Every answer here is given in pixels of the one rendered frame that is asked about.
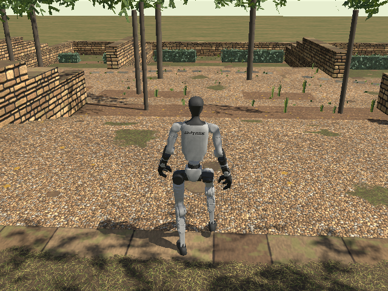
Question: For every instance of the right robot forearm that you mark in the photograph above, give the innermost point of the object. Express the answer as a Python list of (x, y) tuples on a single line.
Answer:
[(223, 164)]

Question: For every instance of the left robot forearm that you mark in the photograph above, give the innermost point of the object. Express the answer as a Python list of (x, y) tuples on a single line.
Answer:
[(164, 159)]

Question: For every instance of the robot left hand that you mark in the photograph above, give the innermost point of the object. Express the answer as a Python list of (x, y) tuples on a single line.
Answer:
[(166, 168)]

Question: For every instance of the robot right hand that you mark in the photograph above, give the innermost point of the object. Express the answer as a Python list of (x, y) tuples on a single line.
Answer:
[(228, 181)]

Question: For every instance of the robot head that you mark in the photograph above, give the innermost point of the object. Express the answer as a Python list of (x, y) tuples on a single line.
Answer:
[(195, 105)]

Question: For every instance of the robot right upper arm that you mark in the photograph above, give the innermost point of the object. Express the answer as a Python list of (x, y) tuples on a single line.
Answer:
[(214, 129)]

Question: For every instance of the robot left upper arm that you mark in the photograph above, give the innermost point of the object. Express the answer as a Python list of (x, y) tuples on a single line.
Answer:
[(176, 127)]

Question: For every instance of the robot right shin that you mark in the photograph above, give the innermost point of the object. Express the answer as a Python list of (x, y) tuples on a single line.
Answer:
[(211, 205)]

